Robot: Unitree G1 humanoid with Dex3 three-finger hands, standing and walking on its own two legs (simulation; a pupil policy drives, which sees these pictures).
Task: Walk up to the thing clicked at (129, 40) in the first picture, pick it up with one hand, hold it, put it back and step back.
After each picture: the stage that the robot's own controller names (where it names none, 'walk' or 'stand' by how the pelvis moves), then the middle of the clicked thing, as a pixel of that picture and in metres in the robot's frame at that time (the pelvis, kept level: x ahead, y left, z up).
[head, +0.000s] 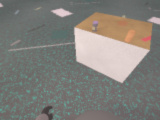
stand; (129, 36) +0.90 -0.38 +0.02
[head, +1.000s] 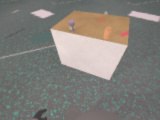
rise first; (107, 32) +0.86 -0.09 +0.05
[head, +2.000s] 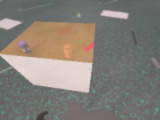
walk; (67, 51) +0.54 +0.25 +0.02
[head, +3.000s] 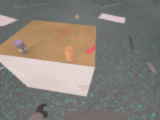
stand; (69, 53) +0.51 +0.21 +0.04
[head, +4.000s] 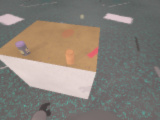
stand; (70, 57) +0.48 +0.19 +0.03
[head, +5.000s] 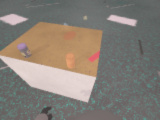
stand; (70, 60) +0.45 +0.19 +0.02
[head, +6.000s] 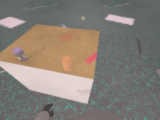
stand; (67, 63) +0.42 +0.21 +0.01
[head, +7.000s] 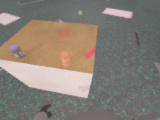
stand; (65, 59) +0.44 +0.23 +0.02
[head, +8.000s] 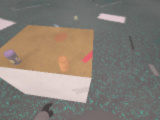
stand; (63, 63) +0.41 +0.23 +0.02
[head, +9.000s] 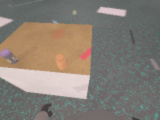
stand; (61, 61) +0.41 +0.25 +0.02
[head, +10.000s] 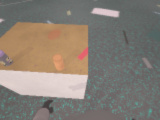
stand; (58, 62) +0.40 +0.26 +0.02
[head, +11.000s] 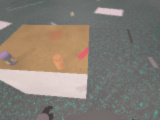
stand; (59, 62) +0.41 +0.27 +0.02
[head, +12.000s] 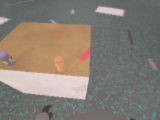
stand; (59, 63) +0.39 +0.25 +0.02
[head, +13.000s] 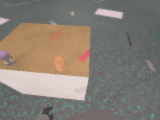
stand; (59, 63) +0.40 +0.26 +0.02
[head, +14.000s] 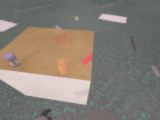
stand; (62, 66) +0.39 +0.23 +0.01
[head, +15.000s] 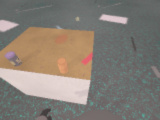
stand; (62, 65) +0.40 +0.24 +0.01
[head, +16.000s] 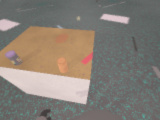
rise first; (62, 65) +0.40 +0.24 +0.01
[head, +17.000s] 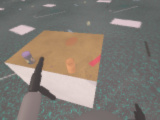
rise first; (70, 65) +0.42 +0.21 +0.02
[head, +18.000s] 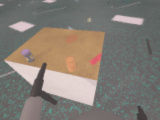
go down; (71, 64) +0.42 +0.21 +0.02
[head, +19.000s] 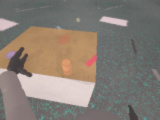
go down; (67, 67) +0.40 +0.19 +0.03
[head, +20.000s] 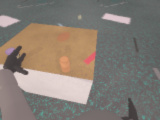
approach; (65, 64) +0.41 +0.20 +0.03
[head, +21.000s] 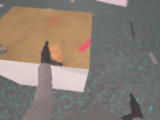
close; (56, 53) +0.44 +0.23 +0.07
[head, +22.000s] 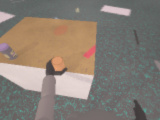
lift; (59, 66) +0.35 +0.22 +0.07
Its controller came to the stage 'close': yes
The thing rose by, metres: 0.19
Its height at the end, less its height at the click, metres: +0.19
